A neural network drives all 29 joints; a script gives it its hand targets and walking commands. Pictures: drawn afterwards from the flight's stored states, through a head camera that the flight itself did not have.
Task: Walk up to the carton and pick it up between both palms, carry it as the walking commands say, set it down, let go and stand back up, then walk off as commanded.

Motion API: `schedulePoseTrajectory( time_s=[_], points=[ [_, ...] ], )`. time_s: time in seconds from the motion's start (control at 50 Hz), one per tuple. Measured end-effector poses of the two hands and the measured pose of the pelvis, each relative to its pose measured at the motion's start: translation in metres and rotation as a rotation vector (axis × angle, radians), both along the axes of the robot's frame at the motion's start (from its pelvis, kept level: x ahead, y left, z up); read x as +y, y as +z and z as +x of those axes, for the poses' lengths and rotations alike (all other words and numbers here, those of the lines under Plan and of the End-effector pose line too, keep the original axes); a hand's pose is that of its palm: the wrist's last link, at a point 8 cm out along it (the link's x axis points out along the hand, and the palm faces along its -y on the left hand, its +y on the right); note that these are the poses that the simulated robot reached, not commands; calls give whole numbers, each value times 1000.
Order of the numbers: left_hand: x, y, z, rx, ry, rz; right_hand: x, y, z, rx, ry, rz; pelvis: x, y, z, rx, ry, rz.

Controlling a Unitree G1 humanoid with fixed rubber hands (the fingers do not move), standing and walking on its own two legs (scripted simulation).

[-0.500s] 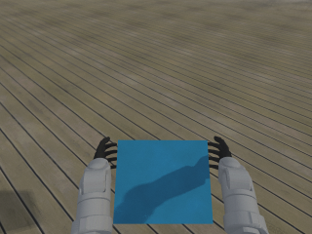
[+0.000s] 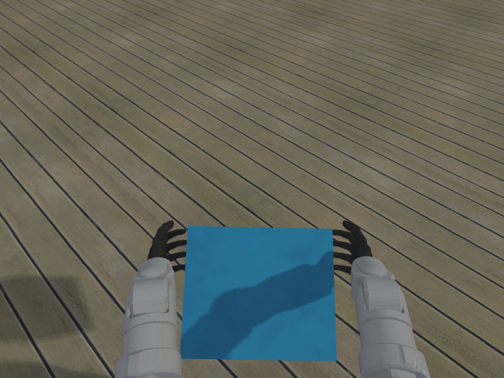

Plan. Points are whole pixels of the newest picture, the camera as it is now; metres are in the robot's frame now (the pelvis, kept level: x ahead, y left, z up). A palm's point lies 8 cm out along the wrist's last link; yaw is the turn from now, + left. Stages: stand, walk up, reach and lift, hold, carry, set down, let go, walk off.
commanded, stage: set down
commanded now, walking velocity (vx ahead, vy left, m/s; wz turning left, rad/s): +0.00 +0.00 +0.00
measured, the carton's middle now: (257, 284) +0.31 +0.03 -0.10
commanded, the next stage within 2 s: none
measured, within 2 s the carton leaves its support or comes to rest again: neither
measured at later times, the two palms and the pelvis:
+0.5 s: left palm (172, 272) +0.31 +0.20 -0.08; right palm (343, 269) +0.34 -0.13 -0.08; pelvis -0.02 -0.01 -0.04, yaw +0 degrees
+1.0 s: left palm (180, 275) +0.34 +0.20 -0.16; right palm (329, 271) +0.37 -0.13 -0.16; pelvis -0.05 +0.01 -0.11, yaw -1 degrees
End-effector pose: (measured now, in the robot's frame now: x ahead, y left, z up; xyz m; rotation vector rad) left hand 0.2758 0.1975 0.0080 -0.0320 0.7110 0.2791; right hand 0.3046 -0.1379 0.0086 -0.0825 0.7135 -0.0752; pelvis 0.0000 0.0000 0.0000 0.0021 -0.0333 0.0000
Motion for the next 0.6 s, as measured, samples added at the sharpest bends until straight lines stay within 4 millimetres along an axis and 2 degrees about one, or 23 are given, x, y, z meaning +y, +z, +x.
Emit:
schedulePoseTrajectory(
  time_s=[0.26,0.6],
  points=[
    [-3,-42,18,15,2,8,-3,-43,21,19,3,-1,-5,-13,-5,162,-4,-6],
    [8,-104,34,2,1,-8,6,-106,39,15,5,22,-5,-49,-30,411,5,-22]
  ],
)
